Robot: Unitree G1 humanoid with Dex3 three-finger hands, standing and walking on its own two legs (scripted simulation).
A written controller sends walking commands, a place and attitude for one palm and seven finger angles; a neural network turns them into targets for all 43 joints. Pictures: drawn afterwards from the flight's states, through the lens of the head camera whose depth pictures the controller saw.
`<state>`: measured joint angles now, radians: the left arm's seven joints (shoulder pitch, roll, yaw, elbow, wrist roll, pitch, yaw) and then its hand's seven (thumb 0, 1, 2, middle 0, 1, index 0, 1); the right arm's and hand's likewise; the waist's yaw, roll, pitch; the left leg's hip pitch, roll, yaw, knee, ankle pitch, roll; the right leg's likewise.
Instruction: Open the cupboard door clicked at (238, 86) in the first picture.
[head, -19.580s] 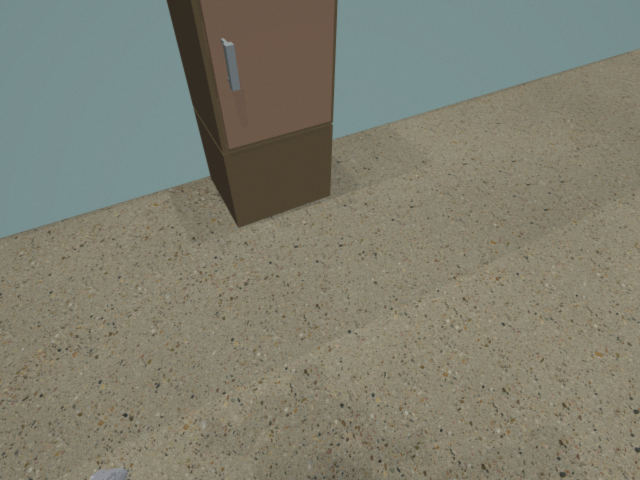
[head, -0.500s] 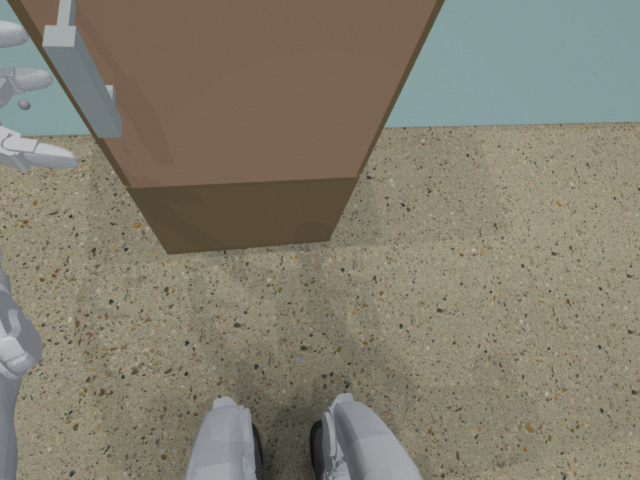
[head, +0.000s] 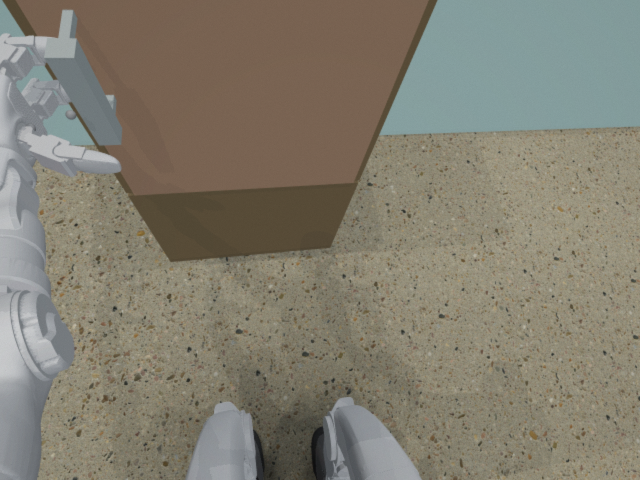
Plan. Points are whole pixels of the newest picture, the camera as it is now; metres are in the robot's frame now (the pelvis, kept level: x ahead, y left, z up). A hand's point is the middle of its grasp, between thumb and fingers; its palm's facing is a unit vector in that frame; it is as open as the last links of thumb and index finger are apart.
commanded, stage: slide the fingers in behind the handle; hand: left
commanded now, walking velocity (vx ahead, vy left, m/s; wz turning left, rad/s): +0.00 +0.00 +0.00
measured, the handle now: (90, 82) +0.57 +0.22 +0.06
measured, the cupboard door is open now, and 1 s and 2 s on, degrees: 0 0 0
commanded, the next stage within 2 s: close the thumb around the handle in 0.96 s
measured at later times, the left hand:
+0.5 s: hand (93, 119) +0.52 +0.21 +0.06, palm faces +0.05 -1.00 +0.00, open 14.0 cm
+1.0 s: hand (100, 119) +0.52 +0.20 +0.06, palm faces +0.06 -1.00 -0.01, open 14.0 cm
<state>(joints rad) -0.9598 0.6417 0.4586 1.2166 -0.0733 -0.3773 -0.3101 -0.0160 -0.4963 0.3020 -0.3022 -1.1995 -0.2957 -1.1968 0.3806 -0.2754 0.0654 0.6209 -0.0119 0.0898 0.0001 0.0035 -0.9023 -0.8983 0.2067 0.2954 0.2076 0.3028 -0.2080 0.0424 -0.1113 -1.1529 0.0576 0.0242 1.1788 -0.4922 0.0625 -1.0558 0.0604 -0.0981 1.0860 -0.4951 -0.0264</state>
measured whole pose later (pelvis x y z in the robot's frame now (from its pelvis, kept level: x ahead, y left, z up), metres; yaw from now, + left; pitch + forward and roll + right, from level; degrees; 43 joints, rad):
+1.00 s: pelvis +0.00 +0.00 +0.00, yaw +0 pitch +25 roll -5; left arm -0.94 0.55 0.41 1.22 -0.08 -0.42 -0.23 -0.02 -0.50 0.30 -0.30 -1.20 -0.30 -1.20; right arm 0.39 -0.27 0.05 0.64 -0.02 0.09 0.02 0.00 -0.90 -0.90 0.21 0.30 0.21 0.30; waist -0.20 0.05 -0.12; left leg -1.13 0.05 0.03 1.18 -0.49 0.06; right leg -1.04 0.06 -0.09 1.10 -0.50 -0.03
